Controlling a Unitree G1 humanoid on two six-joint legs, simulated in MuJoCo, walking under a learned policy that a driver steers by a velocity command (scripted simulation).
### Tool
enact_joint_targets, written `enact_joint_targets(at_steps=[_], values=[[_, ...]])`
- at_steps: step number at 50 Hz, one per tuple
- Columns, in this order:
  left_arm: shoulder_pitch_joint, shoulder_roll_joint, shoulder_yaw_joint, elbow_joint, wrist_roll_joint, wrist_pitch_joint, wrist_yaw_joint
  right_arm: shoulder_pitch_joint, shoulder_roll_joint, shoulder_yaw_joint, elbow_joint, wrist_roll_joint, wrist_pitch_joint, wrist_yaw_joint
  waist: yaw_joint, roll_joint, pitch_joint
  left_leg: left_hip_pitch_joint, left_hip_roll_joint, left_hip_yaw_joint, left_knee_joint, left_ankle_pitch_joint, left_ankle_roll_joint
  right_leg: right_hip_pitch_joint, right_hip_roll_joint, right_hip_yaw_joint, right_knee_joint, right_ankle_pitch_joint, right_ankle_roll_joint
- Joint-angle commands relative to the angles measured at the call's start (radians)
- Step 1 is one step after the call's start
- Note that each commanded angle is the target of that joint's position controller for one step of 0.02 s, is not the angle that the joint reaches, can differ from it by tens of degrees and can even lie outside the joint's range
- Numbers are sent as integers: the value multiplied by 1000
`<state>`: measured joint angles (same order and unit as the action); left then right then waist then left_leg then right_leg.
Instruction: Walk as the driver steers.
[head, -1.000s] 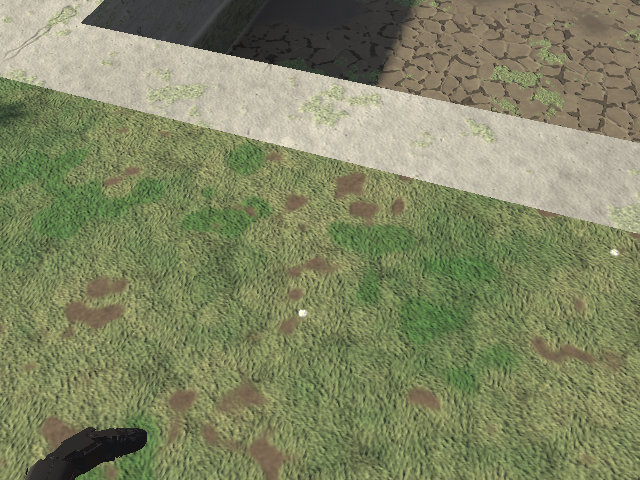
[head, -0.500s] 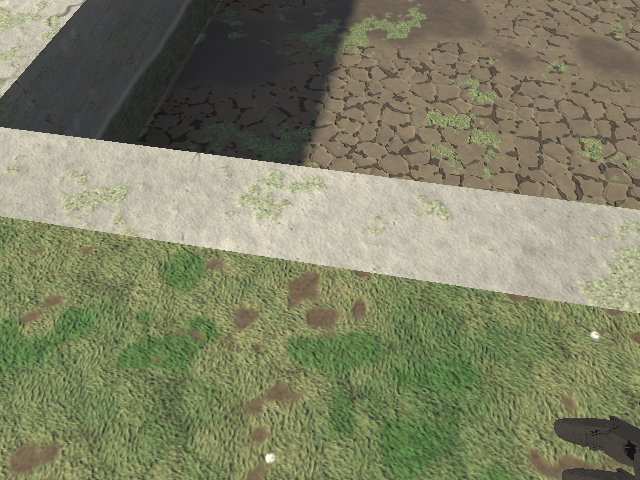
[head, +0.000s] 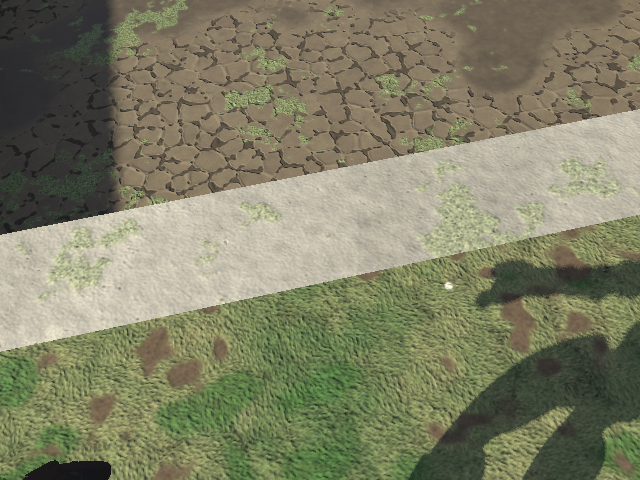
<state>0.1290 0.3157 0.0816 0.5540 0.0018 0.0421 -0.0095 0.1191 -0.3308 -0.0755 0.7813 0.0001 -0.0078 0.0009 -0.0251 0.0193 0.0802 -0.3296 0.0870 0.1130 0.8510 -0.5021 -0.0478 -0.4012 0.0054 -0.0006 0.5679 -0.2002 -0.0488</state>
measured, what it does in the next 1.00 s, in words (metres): steps on the spot, turning right: left foot, then right foot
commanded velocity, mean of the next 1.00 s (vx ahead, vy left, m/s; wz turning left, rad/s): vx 0.12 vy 0.00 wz -0.39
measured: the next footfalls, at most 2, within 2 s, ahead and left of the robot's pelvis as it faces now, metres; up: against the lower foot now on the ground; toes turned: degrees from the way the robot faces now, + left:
left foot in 0.36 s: +0.11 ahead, +0.13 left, +0.00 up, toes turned -17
right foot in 0.76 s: +0.00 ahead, -0.10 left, +0.00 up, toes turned -20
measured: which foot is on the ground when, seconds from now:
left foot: up 0.00-0.34, down 0.36-0.76, up 0.78-1.00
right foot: down 0.00-0.38, up 0.40-0.74, down 0.76-1.00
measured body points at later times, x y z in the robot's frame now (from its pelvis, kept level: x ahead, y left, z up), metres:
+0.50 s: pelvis +0.03 +0.03 +0.01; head +0.07 +0.05 +0.46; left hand +0.28 +0.27 -0.08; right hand +0.08 -0.28 -0.08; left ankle +0.07 +0.14 -0.73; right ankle +0.00 -0.09 -0.66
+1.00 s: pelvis +0.09 -0.02 +0.02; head +0.10 -0.05 +0.47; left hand +0.22 +0.23 -0.09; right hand +0.14 -0.33 -0.09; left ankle +0.25 +0.08 -0.68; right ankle -0.04 -0.09 -0.73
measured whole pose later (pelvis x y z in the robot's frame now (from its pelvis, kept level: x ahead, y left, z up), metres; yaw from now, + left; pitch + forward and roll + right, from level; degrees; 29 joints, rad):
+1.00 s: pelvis +0.09 -0.02 +0.02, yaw -22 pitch +2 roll +0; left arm 0.41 0.25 0.04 0.75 0.00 -0.05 0.01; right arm 0.16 -0.32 -0.07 0.75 0.01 -0.06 0.04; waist 0.05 0.05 0.00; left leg -0.60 0.07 0.01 0.80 -0.13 -0.02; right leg 0.00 0.02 0.04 0.24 -0.27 -0.03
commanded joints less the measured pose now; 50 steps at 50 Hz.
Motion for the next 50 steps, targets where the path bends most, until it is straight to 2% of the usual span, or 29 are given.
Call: enact_joint_targets(at_steps=[1,2,3,5,8,10,14,17,18,19,20,21,22,23,24,27,30,31,33,36,37,38,39,40,41,43,45,48,50], values=[[122,194,54,-43,2,-39,7,-32,-110,-20,-95,8,-7,0,69,-134,-269,-335,-43,-164,383,-88,-6,421,-312,398,-182,563,-278],[74,173,50,-40,-10,-40,11,-22,-99,-21,-79,3,-3,-11,43,-82,-230,-335,-27,-170,327,-13,-5,366,-254,346,-192,441,-219],[32,162,44,-46,-19,-34,16,-25,-111,-25,-80,-7,4,-21,28,-100,-199,-311,-23,-170,278,40,-12,301,-228,321,-205,392,-195],[-5,161,39,-56,-1,-26,26,4,-97,-24,-74,-8,10,-21,0,-142,-204,-223,-57,-155,255,104,-30,210,-188,295,-218,398,-195],[7,163,42,-46,-2,-24,37,-4,-66,-14,-80,-4,11,-23,10,-146,-212,-188,-77,-165,102,130,-45,205,-171,310,-209,347,-194],[9,170,46,-42,-5,-18,41,-22,-55,-8,-89,-4,10,-20,22,-157,-214,-150,-87,-175,14,142,-44,191,-166,341,-200,272,-190],[5,172,46,-39,-7,-9,34,-27,-67,-12,-103,4,1,-6,38,-185,-204,-77,-114,-186,-125,137,-23,173,-163,441,-184,184,-180],[-26,161,42,-41,-22,1,35,40,-64,-20,-94,3,-11,7,-5,-186,-196,50,-122,-168,-366,249,13,151,-123,478,-128,175,-134],[-12,139,36,-38,-26,3,39,75,-89,-30,-87,-6,-13,5,-13,-153,-198,143,-66,-194,-458,339,41,94,-81,451,-79,89,-87],[40,79,21,-35,-16,4,40,94,-163,-45,-94,-24,-7,-2,20,55,-215,251,156,-392,-519,419,120,-34,28,316,138,-199,-20],[26,119,36,-65,-23,-7,42,68,-210,-54,-94,-54,-5,0,35,302,-135,171,318,-637,-582,525,289,-212,142,160,331,-439,32],[57,197,61,-37,-8,-12,43,11,-154,-40,-129,-50,-12,-6,42,200,-123,140,329,-601,-579,531,325,-205,71,191,522,-400,63],[75,211,73,-8,-17,-6,41,-39,-105,-27,-140,-39,-12,-14,61,141,-109,122,265,-487,-561,515,280,-200,63,177,593,-331,76],[96,179,69,19,-16,5,46,-61,-85,-21,-148,-24,-11,-19,65,107,-100,129,200,-404,-546,485,241,-197,59,165,633,-283,97],[96,151,61,23,-12,13,48,-58,-73,-17,-145,-8,-9,-23,53,106,-88,149,183,-369,-539,510,239,-221,59,165,672,-244,114],[45,85,37,6,-22,11,45,0,-70,-12,-132,-12,2,-31,16,124,-99,212,145,-277,-533,590,257,-207,57,115,573,-214,141],[6,47,14,-7,-10,6,40,23,-94,-19,-120,-8,11,-29,-8,157,-143,270,157,-251,-507,638,264,-110,15,79,345,-240,149],[3,31,3,-8,-8,4,35,33,-103,-22,-114,-3,13,-26,-17,166,-160,253,157,-242,-525,538,262,-47,1,50,256,-244,141],[3,42,0,-1,-17,0,24,69,-133,-29,-98,13,16,-17,-37,194,-138,189,157,-266,-573,256,262,47,12,-13,122,-240,121],[98,56,5,58,-18,-18,11,78,-129,-20,-79,33,13,-5,20,146,-84,49,139,-268,-559,67,228,269,41,-62,-173,-69,40],[152,69,8,76,-20,-25,14,79,-90,-5,-72,27,2,1,49,112,-103,-32,116,-242,-503,63,184,398,9,-10,-198,-71,9],[252,108,15,99,-17,-32,22,42,-8,23,-90,3,-14,14,84,-33,-150,-164,38,-144,-274,56,111,548,-147,200,-239,-94,-37],[293,237,47,106,-6,-36,16,-17,5,28,-154,0,-36,13,97,-272,-117,-393,-93,-19,-69,-51,46,536,-336,516,-321,-272,-185],[297,203,41,108,4,-62,12,-92,-83,1,-170,21,-49,5,142,-213,-39,-471,-49,-116,109,-96,41,461,-378,620,-389,-359,-267],[261,143,20,111,4,-82,14,-63,-113,-13,-160,36,-55,10,107,-200,7,-523,-15,-148,176,-21,54,457,-351,561,-399,-403,-248],[211,99,5,112,-11,-103,17,-25,-102,-17,-127,23,-65,18,79,-185,30,-552,13,-154,172,135,65,467,-283,436,-423,-306,-193],[207,83,-2,114,-5,-108,21,-33,-68,-11,-119,13,-76,29,71,-147,16,-508,15,-137,128,267,50,445,-242,330,-440,-107,-169],[214,94,2,123,-7,-109,23,-68,-19,9,-123,12,-77,40,79,-130,-4,-398,-7,-103,-49,404,18,387,-193,198,-444,42,-153],[241,116,8,140,-10,-110,22,-118,-5,19,-139,16,-77,45,98,-135,7,-322,-26,-92,-162,463,11,340,-189,159,-444,73,-148]])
